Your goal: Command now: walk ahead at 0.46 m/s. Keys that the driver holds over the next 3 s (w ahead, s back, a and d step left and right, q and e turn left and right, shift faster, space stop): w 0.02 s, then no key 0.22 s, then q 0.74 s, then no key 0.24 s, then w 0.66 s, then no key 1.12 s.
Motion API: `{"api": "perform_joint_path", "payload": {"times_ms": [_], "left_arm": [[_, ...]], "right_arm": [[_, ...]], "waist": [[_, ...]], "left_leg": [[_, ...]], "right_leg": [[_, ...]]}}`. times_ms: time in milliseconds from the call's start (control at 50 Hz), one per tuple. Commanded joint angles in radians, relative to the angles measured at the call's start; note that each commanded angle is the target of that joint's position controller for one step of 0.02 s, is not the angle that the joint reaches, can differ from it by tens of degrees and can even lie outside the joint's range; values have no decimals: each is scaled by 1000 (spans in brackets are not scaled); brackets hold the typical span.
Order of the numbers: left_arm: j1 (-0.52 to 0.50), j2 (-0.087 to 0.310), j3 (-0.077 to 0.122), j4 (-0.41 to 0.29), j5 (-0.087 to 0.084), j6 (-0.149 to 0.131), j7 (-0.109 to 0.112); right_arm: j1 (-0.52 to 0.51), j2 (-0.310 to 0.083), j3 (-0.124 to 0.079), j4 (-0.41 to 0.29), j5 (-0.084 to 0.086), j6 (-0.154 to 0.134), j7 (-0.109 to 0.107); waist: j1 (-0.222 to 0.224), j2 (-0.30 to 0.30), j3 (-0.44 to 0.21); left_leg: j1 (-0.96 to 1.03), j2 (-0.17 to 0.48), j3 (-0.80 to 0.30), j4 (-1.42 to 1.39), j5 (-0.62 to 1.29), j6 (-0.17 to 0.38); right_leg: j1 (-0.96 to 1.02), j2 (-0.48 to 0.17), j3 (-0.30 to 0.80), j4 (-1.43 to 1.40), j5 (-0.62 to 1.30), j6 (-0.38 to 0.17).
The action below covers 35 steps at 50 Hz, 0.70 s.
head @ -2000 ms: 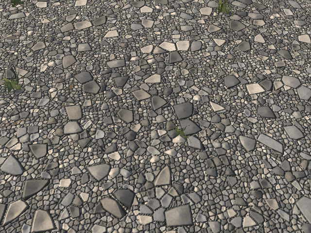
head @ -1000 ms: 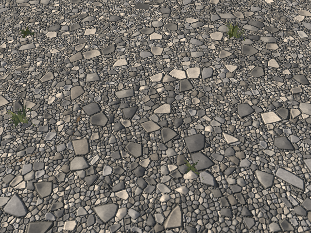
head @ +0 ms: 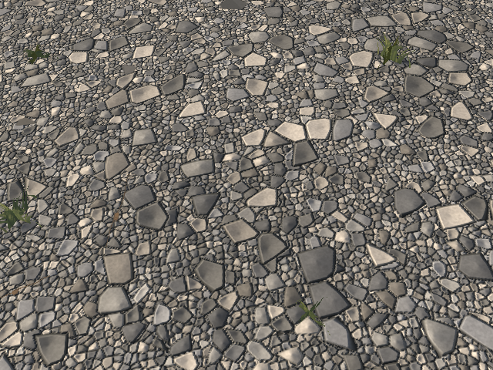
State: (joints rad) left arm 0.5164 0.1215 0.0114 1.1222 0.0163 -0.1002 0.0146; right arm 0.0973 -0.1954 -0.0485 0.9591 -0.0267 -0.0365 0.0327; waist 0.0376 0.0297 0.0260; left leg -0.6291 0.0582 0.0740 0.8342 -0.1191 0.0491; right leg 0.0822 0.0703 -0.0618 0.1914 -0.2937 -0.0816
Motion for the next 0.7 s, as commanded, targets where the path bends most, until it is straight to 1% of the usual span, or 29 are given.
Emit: {"api": "perform_joint_path", "payload": {"times_ms": [20,40,60,80,100,120,140,160,180,200,220,240,260,280,300,320,340,360,380,420,460,500,520,580,640,680,700], "left_arm": [[59,130,14,-16,-1,-13,8],[57,131,14,-11,0,-14,10],[50,136,13,-9,0,-15,12],[37,146,15,-8,1,-17,15],[21,157,18,-9,2,-17,19],[-4,169,21,-11,-5,-15,20],[-8,165,21,-14,-18,-14,18],[27,115,12,-37,-29,-9,20],[214,58,14,-8,-73,8,20],[146,119,28,-7,-31,23,22],[17,110,28,-41,-2,29,17],[-30,100,32,-53,13,33,14],[-60,103,37,-62,28,44,9],[-46,80,34,-60,34,59,4],[-48,62,32,-63,30,70,5],[-55,54,30,-73,23,78,9],[-70,58,30,-84,19,85,13],[-94,69,32,-98,17,92,18],[-125,86,36,-112,16,98,23],[-194,111,43,-142,12,109,30],[-259,123,47,-169,7,115,32],[-309,128,49,-191,3,117,35],[-328,129,49,-201,1,117,37],[-360,132,49,-227,-9,112,45],[-353,138,49,-247,-20,104,53],[-315,140,48,-253,-26,98,56],[-273,134,47,-248,-27,93,57]], "right_arm": [[-141,-9,12,-92,10,-7,1],[-139,-12,12,-94,9,-9,-3],[-111,-20,10,-88,9,-13,-10],[-50,-35,4,-71,8,-19,-19],[61,-55,-6,-33,8,-29,-28],[203,-72,-17,17,5,-41,-35],[316,-106,-29,54,-14,-53,-42],[421,-193,-47,68,-34,-59,-43],[400,-223,-54,65,0,-47,-33],[274,-184,-51,27,36,-33,-29],[164,-104,-26,12,36,-33,-32],[131,-51,-9,15,27,-35,-36],[144,-26,1,28,26,-39,-44],[159,-14,9,43,23,-40,-48],[166,-21,11,45,16,-44,-47],[163,-53,5,38,11,-47,-45],[163,-86,-2,29,7,-46,-44],[167,-109,-7,21,4,-42,-42],[178,-122,-11,16,2,-35,-41],[206,-127,-17,7,2,-17,-42],[232,-129,-23,-2,1,0,-45],[251,-132,-31,-9,0,14,-48],[258,-135,-35,-12,-1,19,-49],[265,-149,-49,-26,-4,33,-53],[248,-167,-62,-44,-4,45,-54],[214,-174,-69,-60,1,52,-53],[180,-174,-70,-73,7,57,-52]], "waist": [[0,-126,131],[-8,-122,135],[-23,-120,118],[-50,-127,82],[-92,-134,26],[-152,-131,-40],[-196,-111,-100],[-192,37,-225],[-100,173,-411],[-79,19,-336],[-66,1,-153],[-40,-35,-64],[-28,-26,-26],[-7,-13,-20],[4,-9,-31],[15,-1,-43],[20,7,-57],[19,15,-64],[12,25,-67],[-10,46,-68],[-32,59,-59],[-50,64,-43],[-58,64,-36],[-73,68,-33],[-76,78,-50],[-58,82,-63],[-30,77,-67]], "left_leg": [[27,-47,66,-173,64,11],[67,-59,72,-210,71,25],[124,-80,79,-233,72,42],[200,-108,83,-238,62,59],[298,-134,73,-253,63,76],[434,-135,56,-330,134,92],[614,-65,6,-382,263,108],[819,209,-242,-304,685,162],[992,413,-576,-338,968,357],[815,359,-515,-426,729,350],[642,306,-407,-491,567,315],[520,260,-331,-543,524,270],[443,216,-268,-566,550,243],[385,183,-223,-572,577,220],[358,162,-201,-563,640,214],[349,149,-185,-552,691,216],[351,144,-182,-546,696,221],[357,141,-189,-546,658,222],[364,139,-204,-550,584,221],[373,133,-245,-567,381,214],[378,129,-292,-586,184,208],[390,129,-340,-593,57,209],[398,130,-361,-589,31,211],[426,134,-413,-558,65,220],[454,136,-466,-521,167,218],[447,121,-490,-494,218,194],[413,94,-482,-472,207,165]], "right_leg": [[-108,-238,93,-56,627,-84],[-98,-243,79,-31,729,-79],[-83,-246,64,20,874,-69],[-67,-246,55,101,1026,-56],[-49,-240,54,214,1113,-42],[-55,-226,48,375,1079,-28],[-155,-188,36,569,872,-13],[-325,-87,-25,913,246,6],[-503,34,72,1223,-322,26],[-516,-28,130,1229,-215,24],[-559,-60,113,1185,-162,30],[-542,-89,108,1113,-128,32],[-507,-112,107,1040,-107,36],[-448,-115,96,985,-89,41],[-412,-106,83,943,-78,46],[-405,-96,71,909,-76,52],[-416,-90,66,875,-72,59],[-438,-88,61,836,-66,65],[-462,-87,60,802,-59,70],[-501,-88,63,751,-37,79],[-533,-87,70,716,-18,87],[-560,-83,79,685,-22,94],[-568,-80,83,669,-32,96],[-564,-63,92,619,-78,99],[-520,-42,97,541,-121,91],[-443,-27,96,429,-110,81],[-362,-19,89,316,-55,75]]}}
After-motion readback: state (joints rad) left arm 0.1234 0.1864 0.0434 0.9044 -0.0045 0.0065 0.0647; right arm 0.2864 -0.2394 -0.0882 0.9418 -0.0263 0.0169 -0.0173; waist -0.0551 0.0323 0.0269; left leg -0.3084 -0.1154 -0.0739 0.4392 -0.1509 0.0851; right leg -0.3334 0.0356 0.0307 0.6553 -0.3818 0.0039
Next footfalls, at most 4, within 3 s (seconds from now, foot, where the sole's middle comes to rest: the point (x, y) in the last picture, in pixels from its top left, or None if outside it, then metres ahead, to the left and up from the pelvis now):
0.14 left None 0.27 0.08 -0.78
0.74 right None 0.26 -0.10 -0.78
1.22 left None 0.17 0.10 -0.78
1.78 right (274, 368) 0.49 0.00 -0.78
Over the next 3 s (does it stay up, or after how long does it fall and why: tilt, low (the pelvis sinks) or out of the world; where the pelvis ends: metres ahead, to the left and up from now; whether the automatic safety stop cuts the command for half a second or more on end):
stays up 0.59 0.11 0.00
